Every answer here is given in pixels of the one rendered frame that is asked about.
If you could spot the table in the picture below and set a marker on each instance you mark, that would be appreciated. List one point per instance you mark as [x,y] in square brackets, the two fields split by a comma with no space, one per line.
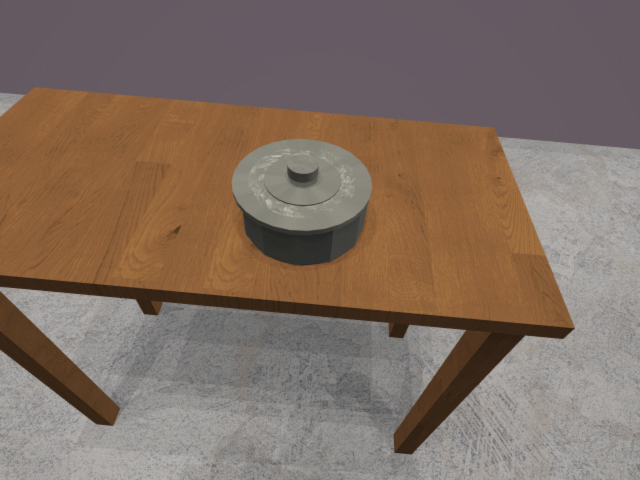
[131,197]

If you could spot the pot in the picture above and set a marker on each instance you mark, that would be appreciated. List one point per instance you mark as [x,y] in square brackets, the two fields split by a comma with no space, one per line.
[304,249]

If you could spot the knob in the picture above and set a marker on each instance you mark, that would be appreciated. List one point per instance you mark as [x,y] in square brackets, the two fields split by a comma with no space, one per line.
[302,168]

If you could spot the lid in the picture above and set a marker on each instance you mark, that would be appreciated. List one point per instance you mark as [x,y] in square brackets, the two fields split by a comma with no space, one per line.
[264,192]

